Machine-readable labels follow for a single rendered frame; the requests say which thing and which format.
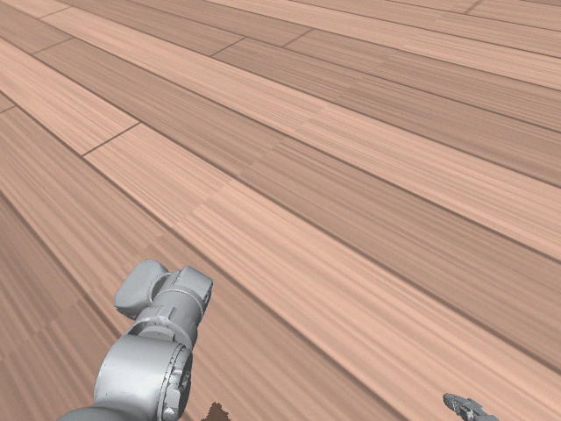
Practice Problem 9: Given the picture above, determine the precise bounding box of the left robot arm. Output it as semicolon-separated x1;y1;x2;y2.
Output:
55;265;213;421

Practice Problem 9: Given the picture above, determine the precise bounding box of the right robot hand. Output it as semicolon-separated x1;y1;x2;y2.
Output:
443;394;500;421

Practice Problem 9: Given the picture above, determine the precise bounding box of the left robot hand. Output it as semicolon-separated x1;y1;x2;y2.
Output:
114;259;169;321

